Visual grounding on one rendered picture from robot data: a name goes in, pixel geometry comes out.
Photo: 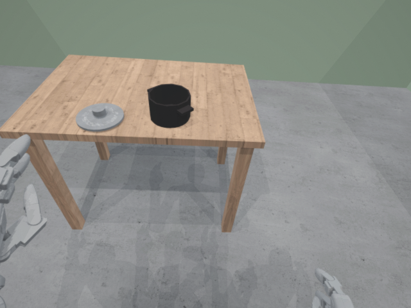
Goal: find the knob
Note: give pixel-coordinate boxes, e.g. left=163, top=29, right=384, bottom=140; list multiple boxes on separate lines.
left=92, top=105, right=106, bottom=117

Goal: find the pot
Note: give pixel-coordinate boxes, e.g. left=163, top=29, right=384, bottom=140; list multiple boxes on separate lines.
left=147, top=83, right=194, bottom=128

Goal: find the right robot hand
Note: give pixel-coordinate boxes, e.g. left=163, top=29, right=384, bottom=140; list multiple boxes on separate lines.
left=311, top=268, right=354, bottom=308

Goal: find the table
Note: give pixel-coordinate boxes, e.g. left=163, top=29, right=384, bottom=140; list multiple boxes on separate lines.
left=0, top=55, right=265, bottom=232

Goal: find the lid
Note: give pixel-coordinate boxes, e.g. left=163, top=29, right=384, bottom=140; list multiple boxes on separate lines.
left=76, top=103, right=124, bottom=132

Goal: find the left robot hand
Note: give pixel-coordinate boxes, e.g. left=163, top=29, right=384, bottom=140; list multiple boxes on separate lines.
left=0, top=134, right=47, bottom=264

